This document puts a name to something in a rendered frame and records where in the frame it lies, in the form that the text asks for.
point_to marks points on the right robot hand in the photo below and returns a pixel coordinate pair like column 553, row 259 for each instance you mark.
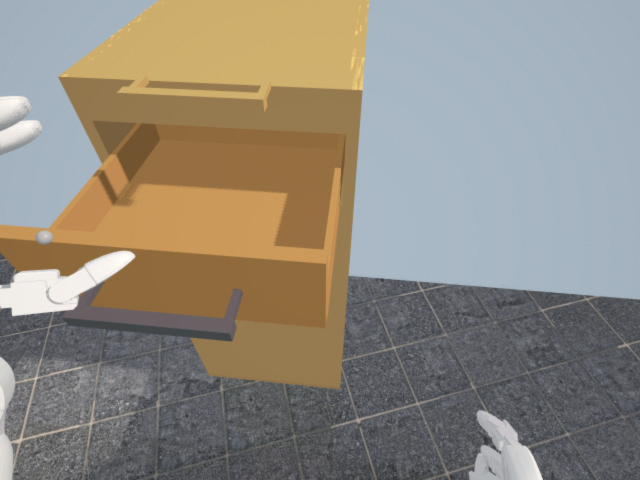
column 515, row 462

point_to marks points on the handle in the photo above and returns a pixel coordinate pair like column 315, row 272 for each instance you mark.
column 84, row 315
column 193, row 99

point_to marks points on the left robot hand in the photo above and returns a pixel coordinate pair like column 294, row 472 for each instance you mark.
column 41, row 291

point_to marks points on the drawer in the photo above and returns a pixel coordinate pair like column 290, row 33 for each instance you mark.
column 205, row 210

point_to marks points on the cabinet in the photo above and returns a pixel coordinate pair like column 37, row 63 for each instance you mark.
column 308, row 57

